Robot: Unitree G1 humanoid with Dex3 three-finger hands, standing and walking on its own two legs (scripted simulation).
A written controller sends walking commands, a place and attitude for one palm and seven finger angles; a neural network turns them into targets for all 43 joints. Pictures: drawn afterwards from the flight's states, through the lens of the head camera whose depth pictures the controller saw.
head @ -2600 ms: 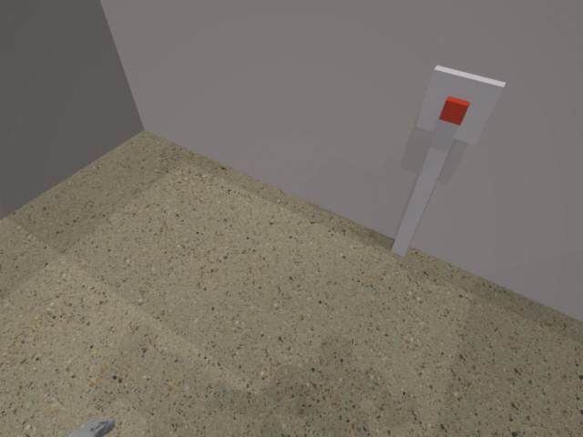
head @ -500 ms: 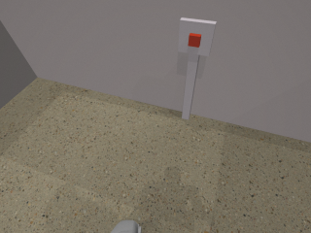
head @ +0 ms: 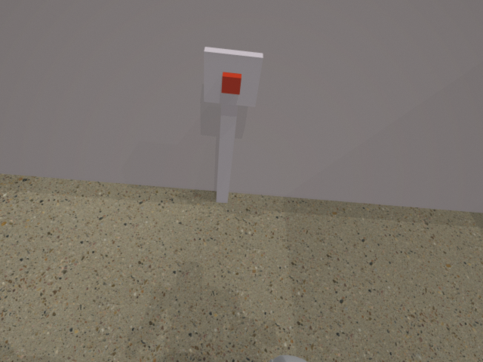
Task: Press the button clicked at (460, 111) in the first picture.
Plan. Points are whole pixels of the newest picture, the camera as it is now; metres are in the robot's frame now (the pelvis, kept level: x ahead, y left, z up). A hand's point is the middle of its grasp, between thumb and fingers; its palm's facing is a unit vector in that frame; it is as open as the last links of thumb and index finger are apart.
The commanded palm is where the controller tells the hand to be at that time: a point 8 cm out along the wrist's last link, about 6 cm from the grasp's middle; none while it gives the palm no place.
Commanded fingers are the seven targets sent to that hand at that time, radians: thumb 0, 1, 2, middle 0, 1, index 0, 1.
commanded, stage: walk to a spot facing it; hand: left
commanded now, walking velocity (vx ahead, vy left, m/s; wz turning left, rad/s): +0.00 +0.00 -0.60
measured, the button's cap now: (231, 82) +0.91 +0.11 -0.05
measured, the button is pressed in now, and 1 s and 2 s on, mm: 0 0 0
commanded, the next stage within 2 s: none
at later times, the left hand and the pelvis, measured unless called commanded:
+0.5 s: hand (186, 288) +0.28 +0.13 -0.17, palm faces -0.33 -0.91 -0.24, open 7.4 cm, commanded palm none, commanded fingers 0.00 0.90 0.90 -0.20 -0.30 -0.20 -0.30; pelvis +0.11 -0.01 -0.02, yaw -18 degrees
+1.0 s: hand (165, 269) +0.32 +0.19 -0.18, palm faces -0.51 -0.84 -0.20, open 7.4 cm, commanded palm none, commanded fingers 0.00 0.90 0.90 -0.20 -0.30 -0.20 -0.30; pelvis +0.16 +0.05 +0.00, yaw -36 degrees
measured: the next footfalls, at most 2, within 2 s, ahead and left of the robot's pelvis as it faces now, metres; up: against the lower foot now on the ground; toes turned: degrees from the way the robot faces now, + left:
right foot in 0.30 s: +0.16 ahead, -0.12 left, +0.00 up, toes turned -18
left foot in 0.70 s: +0.24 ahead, +0.11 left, +0.00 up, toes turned -19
